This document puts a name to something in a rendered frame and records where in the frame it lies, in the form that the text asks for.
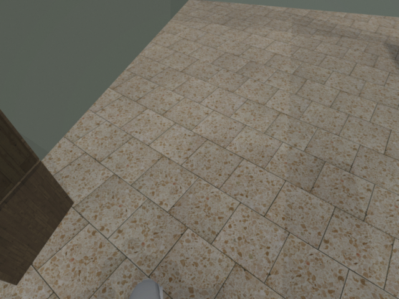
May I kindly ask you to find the cupboard door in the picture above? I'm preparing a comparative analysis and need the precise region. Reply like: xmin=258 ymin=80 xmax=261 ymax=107
xmin=0 ymin=115 xmax=37 ymax=200

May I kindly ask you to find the left robot thigh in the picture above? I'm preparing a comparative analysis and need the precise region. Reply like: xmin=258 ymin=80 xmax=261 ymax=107
xmin=130 ymin=281 xmax=163 ymax=299

